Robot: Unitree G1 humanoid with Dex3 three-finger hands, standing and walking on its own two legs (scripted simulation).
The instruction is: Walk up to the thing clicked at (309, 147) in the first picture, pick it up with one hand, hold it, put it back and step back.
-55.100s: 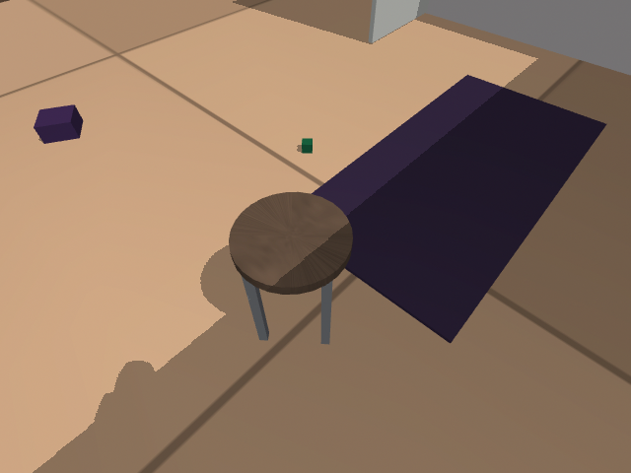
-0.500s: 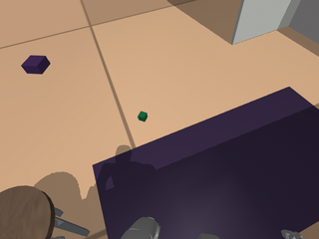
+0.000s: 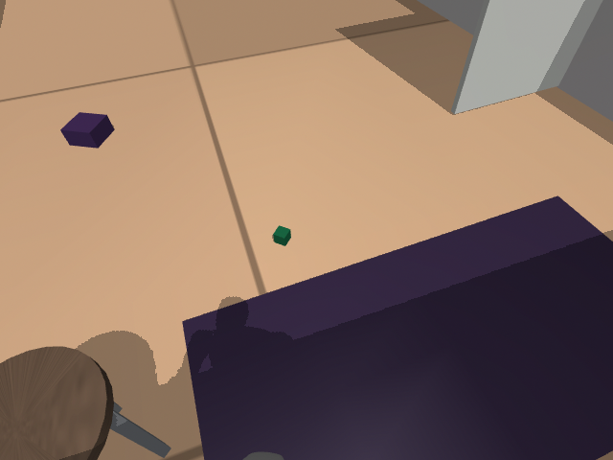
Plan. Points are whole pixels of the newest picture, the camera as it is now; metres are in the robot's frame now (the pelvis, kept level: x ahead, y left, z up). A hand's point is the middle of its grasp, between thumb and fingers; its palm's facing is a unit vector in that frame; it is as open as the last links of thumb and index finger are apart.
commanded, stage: step back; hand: left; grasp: from above
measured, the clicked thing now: (282, 235) +1.06 +0.21 -0.75
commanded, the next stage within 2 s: stand in 0.48 s
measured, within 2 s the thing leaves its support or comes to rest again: neither
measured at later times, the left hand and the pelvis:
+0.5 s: hand (145, 433) +0.17 +0.28 -0.14, palm faces -0.04 -0.92 -0.38, open 7.4 cm; pelvis +0.05 +0.02 +0.01, yaw -2 degrees
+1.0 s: hand out of the picture +0.12 +0.26 -0.14, palm faces -0.06 -0.94 -0.34, open 7.4 cm; pelvis +0.03 +0.01 +0.02, yaw -1 degrees
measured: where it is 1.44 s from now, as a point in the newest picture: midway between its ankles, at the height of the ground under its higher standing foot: outside the picture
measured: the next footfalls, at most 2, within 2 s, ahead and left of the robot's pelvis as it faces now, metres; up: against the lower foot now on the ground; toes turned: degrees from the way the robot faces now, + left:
none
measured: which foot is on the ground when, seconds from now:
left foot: down 0.00-1.00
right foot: down 0.00-1.00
